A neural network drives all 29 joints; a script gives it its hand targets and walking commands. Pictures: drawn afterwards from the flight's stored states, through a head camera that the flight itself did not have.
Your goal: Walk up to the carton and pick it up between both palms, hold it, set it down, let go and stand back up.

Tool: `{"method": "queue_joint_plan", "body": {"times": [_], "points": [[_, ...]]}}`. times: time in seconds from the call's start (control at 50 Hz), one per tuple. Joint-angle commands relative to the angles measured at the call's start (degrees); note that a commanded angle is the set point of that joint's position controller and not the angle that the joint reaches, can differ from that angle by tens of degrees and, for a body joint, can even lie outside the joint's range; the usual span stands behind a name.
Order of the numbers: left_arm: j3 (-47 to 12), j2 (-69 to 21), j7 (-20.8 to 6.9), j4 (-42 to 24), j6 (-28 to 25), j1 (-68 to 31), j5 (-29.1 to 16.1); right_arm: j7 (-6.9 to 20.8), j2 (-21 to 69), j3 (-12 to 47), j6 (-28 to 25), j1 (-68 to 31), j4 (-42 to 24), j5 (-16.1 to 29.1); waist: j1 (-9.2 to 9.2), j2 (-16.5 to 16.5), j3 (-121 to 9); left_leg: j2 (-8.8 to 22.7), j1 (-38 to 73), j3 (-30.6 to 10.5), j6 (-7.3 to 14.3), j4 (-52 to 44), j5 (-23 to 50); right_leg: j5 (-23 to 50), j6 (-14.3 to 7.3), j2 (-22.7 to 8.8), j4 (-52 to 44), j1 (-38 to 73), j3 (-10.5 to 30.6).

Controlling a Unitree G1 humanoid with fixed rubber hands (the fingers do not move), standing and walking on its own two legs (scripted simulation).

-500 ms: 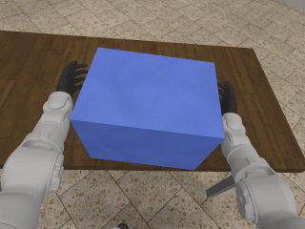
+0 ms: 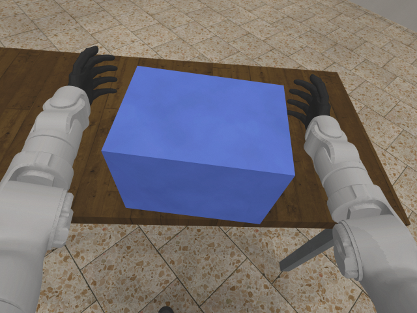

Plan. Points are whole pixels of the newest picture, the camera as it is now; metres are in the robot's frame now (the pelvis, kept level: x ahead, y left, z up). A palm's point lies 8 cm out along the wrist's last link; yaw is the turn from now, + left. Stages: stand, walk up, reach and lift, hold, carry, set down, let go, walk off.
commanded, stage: set down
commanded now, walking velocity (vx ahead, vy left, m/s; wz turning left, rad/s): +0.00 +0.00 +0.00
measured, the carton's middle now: (201, 148) +0.42 +0.01 +0.04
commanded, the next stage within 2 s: none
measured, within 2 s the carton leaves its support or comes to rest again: neither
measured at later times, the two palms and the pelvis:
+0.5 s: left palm (66, 102) +0.43 +0.25 +0.15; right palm (321, 133) +0.40 -0.20 +0.13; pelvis +0.00 +0.00 +0.01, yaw +1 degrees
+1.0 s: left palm (49, 157) +0.34 +0.27 +0.10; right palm (318, 183) +0.32 -0.19 +0.10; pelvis -0.01 +0.00 +0.01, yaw -1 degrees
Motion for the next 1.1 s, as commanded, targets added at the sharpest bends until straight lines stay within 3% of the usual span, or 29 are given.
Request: {"method": "queue_joint_plan", "body": {"times": [0.0,0.1,0.16,0.2,0.28,0.32,0.34,0.38,0.42,0.46,0.52,0.54,0.56,0.58,0.62,0.76,0.92,1.08], "points": [[2.62,14.32,0.71,-10.56,0.95,-34.33,-0.65,-0.76,-13.3,-5.28,1.29,-31.31,-10.21,-1.33,-1.52,7.38,-37.31,-1.45,40.74,-3.02,-3.59,2.04,14.37,16.05,1.21,1.21,-3.82,-0.54,-1.5],[-0.61,12.8,0.79,-8.38,3.51,-36.25,-2.51,0.2,-12.98,-5.02,4.3,-34.08,-9.28,-0.25,-1.76,8.39,-33.37,-0.78,41.79,-3.69,-3.7,0.4,10.86,10.83,-0.1,1.06,-5.31,-2.09,-2.13],[-0.47,12.52,1.03,-11.07,3.9,-35.52,-1.87,0.81,-13.65,-5.6,4.14,-32.32,-10.78,-0.33,-1.59,10.26,-37.37,-0.46,45.67,-3.96,-4.63,1.3,14.94,11.67,-0.4,1.37,-5.43,-2.82,-2.69],[0.76,13.01,0.31,-7.94,4.64,-32.52,-0.63,0.94,-13.19,-4.2,4.54,-30.71,-9.34,-0.13,-0.87,8.62,-33.96,-0.87,45.18,-3.71,-3.62,1.19,16.22,14.15,0.07,0.94,-5.54,-0.58,-2.39],[2.69,12.72,-0.54,-11.55,4.46,-28.17,1.27,0.48,-11.34,-3.08,4.49,-25.4,-9.26,1.03,-0.62,8.49,-29.35,-1.34,45.41,-3.66,-3.46,-0.09,17.93,16.78,0.53,0.68,-6.11,3.64,-1.94],[3.33,12.54,-1.08,-12.48,4.66,-25.3,2.19,0.09,-11.4,-4.07,4.12,-23.03,-10.03,0.42,-1.59,8.05,-26.84,-1.49,46.27,-3.84,-3.5,-0.53,17.4,16.07,0.58,0.7,-6.86,3.41,-1.96],[4.66,12.03,-1.34,-14.47,4.47,-22.18,3.26,0.16,-10.55,-2.98,3.43,-20.33,-12.19,0.57,-0.07,7.63,-27.39,-1.58,46.9,-3.32,-3.47,-0.39,19.5,17.39,0.7,0.79,-6.83,5.09,-1.74],[5.89,11.38,-1.86,-16.75,4.48,-17.97,3.78,-0.16,-9.99,-3.01,2.64,-17.16,-14.85,0.43,-0.13,6.01,-24.94,-1.78,47.35,-3.24,-3.23,-0.87,20.12,17.26,0.95,1.29,-7.27,6.65,-1.81],[9.34,11.87,-2.29,-21.81,4.44,-12.97,6.05,-0.69,-8.69,-2.67,1.96,-11.82,-19.15,-0.18,1.19,5.31,-23.51,-2.31,47.13,-2.6,-2.96,-1.12,22.02,18.78,1.32,1.18,-7.24,10.04,-1.23],[10.46,12.54,-2.08,-28.02,4.22,-13.11,6.21,-1.29,-7.85,-4.64,1.32,-10.85,-24.85,-1.19,0.63,6.52,-24.29,-2.6,46.79,-2.13,-3.56,-1.12,21.61,17.85,1.25,1.17,-7.36,10.44,-1.12],[11.73,12.99,-1.31,-34.83,4.68,-10.2,4.98,-1.79,-7.05,-7.27,1.0,-7.78,-33.45,-3.48,0.63,5.92,-24.58,-2.54,46.2,-1.43,-3.27,-1.63,17.19,13.32,0.99,1.29,-7.6,8.73,-1.07],[12.41,13.18,-0.89,-37.54,4.53,-9.21,4.3,-1.79,-6.29,-7.18,1.01,-6.52,-36.22,-3.86,1.51,5.97,-26.33,-2.48,45.83,-1.16,-3.16,-1.24,17.64,13.0,0.91,1.2,-7.31,8.57,-0.98],[12.02,13.4,-0.68,-39.38,4.57,-9.04,2.99,-2.05,-5.64,-7.87,1.09,-5.96,-39.01,-4.24,0.81,5.39,-27.08,-2.61,45.29,-0.92,-3.0,-1.02,16.82,13.39,1.04,1.08,-7.11,8.63,-0.67],[14.38,13.17,-1.24,-40.97,5.05,1.08,2.93,-2.55,-5.04,-6.75,-0.22,2.62,-45.15,-5.02,0.72,2.89,-28.64,-2.42,46.43,-1.42,-1.54,-0.58,21.67,21.18,1.18,1.23,-5.94,13.74,1.0],[15.73,13.81,-1.64,-44.53,5.0,0.84,3.7,-3.5,-4.52,-6.81,-0.58,3.62,-47.34,-5.9,1.05,4.34,-29.33,-2.94,44.95,-0.93,-2.28,-0.63,22.95,24.23,1.76,0.81,-5.17,15.71,1.53],[12.82,13.01,-0.61,-46.76,5.44,4.32,0.54,-2.77,-1.75,-8.44,3.46,9.24,-49.34,-5.88,2.25,7.33,-18.46,-0.84,43.1,-1.54,-1.98,-4.37,6.94,3.84,-0.29,-0.43,-8.15,6.55,1.67],[13.11,9.86,-1.39,-46.19,6.37,15.08,3.2,-1.87,-0.52,-7.19,5.26,20.19,-47.98,-5.09,4.06,6.04,-11.12,0.22,43.99,-2.37,-2.04,-6.62,4.21,1.14,-0.85,-0.78,-9.35,8.61,2.06],[13.68,7.34,-1.01,-54.64,5.82,25.11,3.79,-1.59,-0.08,-8.93,3.53,28.46,-57.13,-7.66,4.95,5.62,-6.81,0.2,43.85,-2.25,-3.18,-7.1,4.75,0.98,-1.36,-0.08,-9.69,9.04,2.06]]}}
